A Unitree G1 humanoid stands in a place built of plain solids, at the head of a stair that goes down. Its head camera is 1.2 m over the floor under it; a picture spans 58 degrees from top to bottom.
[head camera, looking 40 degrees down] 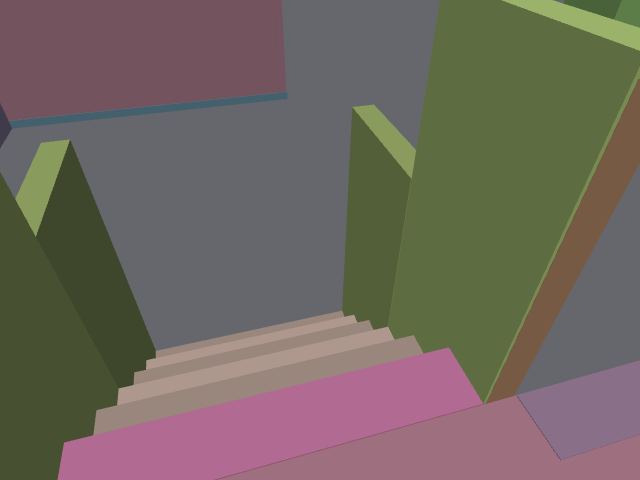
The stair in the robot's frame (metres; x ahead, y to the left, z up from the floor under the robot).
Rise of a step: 0.20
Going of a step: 0.21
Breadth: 1.20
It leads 16 degrees to the left of straight ahead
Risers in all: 6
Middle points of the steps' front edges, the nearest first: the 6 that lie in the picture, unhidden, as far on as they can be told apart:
0.72 0.14 0.00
0.92 0.20 -0.20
1.13 0.25 -0.40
1.33 0.31 -0.60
1.53 0.37 -0.80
1.74 0.42 -1.00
